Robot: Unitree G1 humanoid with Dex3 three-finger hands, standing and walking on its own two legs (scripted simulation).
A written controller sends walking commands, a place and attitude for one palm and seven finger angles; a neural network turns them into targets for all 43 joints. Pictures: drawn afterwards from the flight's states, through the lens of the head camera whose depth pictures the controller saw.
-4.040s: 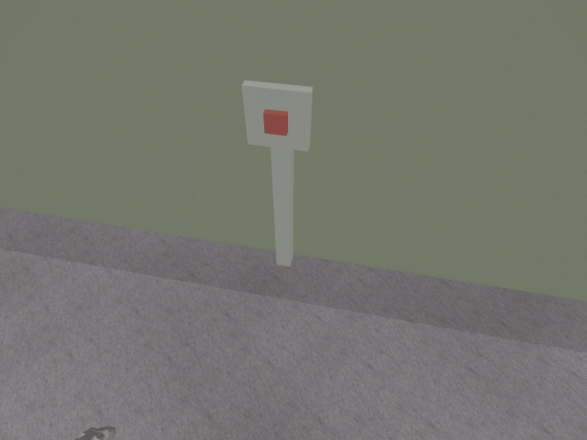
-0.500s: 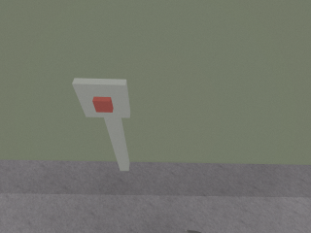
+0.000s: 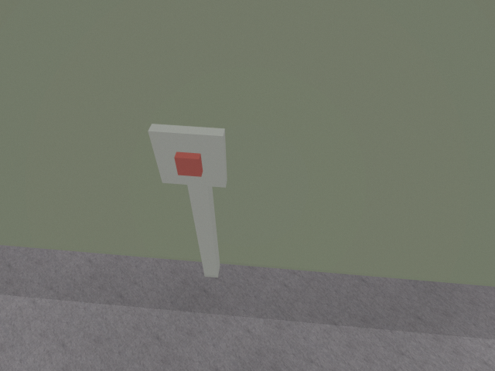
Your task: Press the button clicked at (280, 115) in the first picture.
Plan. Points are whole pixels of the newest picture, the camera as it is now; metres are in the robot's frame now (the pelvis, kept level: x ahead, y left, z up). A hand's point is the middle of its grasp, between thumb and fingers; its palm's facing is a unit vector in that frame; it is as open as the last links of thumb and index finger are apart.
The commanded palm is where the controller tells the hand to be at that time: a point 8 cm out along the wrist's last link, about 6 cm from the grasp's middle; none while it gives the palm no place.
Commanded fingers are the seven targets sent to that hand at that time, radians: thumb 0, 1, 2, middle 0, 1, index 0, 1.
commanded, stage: come to a stop and stand still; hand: left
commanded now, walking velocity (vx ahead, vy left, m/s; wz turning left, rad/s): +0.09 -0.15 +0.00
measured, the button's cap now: (189, 163) +0.59 +0.21 -0.05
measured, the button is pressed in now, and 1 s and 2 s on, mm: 0 0 0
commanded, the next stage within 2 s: look again from close up in 0.74 s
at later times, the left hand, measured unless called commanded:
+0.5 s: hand out of the picture +0.04 +0.18 -0.18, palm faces +0.00 -0.98 -0.21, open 7.3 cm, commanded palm none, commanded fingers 0.00 0.90 0.90 -0.20 -0.30 -0.20 -0.30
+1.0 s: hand out of the picture -0.01 +0.15 -0.18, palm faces +0.03 -0.98 -0.17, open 7.4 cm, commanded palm none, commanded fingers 0.00 0.90 0.90 -0.20 -0.30 -0.20 -0.30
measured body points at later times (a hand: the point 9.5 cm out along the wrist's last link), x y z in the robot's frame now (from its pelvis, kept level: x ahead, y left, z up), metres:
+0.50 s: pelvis +0.03 +0.00 +0.00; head +0.04 +0.00 +0.45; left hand +0.04 +0.23 -0.16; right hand -0.03 -0.18 -0.17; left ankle -0.03 +0.12 -0.74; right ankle +0.03 -0.11 -0.74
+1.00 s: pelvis +0.01 +0.00 +0.00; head +0.01 -0.01 +0.45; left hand -0.01 +0.21 -0.16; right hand +0.03 -0.24 -0.16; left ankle -0.02 +0.12 -0.74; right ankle +0.03 -0.11 -0.74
